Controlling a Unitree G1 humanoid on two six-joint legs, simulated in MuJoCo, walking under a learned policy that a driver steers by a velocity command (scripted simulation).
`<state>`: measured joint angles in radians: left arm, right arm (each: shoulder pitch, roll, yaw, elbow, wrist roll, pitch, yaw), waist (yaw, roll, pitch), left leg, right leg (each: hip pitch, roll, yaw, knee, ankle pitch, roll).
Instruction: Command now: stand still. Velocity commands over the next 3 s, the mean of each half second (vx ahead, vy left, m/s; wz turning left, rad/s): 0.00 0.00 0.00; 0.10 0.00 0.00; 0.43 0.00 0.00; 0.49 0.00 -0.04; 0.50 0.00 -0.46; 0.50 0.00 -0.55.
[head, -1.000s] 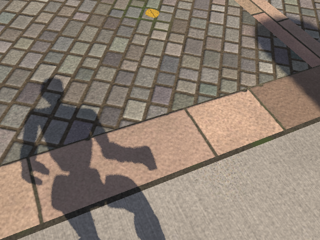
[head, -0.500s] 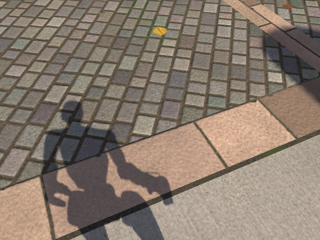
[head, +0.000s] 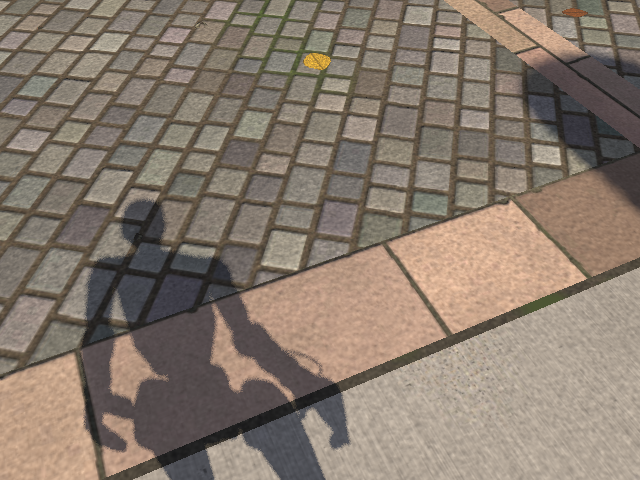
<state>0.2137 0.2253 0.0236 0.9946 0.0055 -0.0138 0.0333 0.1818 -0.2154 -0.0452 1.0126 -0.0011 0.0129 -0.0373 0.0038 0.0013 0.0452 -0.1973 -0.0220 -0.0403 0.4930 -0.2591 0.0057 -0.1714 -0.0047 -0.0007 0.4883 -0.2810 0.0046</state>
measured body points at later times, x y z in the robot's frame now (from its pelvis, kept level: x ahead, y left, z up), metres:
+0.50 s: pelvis +0.00 -0.01 +0.00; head +0.01 -0.01 +0.45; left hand +0.02 +0.24 -0.15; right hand +0.03 -0.25 -0.15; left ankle +0.00 +0.12 -0.74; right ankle -0.01 -0.12 -0.74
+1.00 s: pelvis +0.04 +0.01 -0.01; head +0.04 +0.02 +0.44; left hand +0.01 +0.26 -0.16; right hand +0.04 -0.24 -0.15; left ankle +0.02 +0.11 -0.74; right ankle -0.01 -0.12 -0.74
